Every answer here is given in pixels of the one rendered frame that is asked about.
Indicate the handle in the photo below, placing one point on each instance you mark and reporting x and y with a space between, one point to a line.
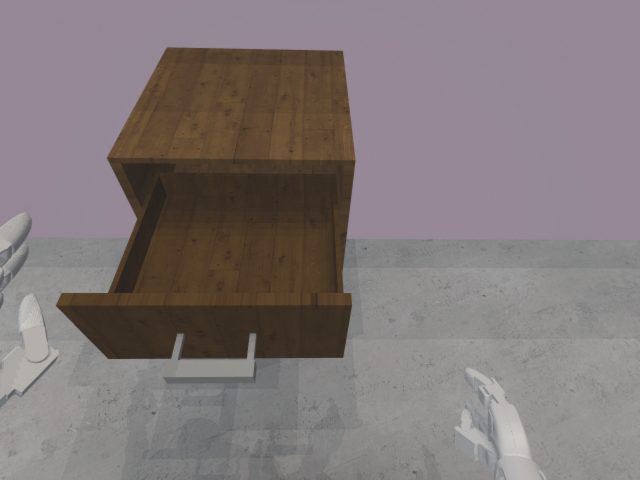
210 371

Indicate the cabinet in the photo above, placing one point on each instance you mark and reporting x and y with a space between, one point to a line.
219 110

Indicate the robot left hand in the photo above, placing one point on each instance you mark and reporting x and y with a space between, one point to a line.
21 368

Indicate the drawer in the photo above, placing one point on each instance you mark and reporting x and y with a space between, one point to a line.
217 256

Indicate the robot right hand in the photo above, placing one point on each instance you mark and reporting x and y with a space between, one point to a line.
501 430

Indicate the robot right forearm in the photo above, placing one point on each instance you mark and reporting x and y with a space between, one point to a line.
517 468

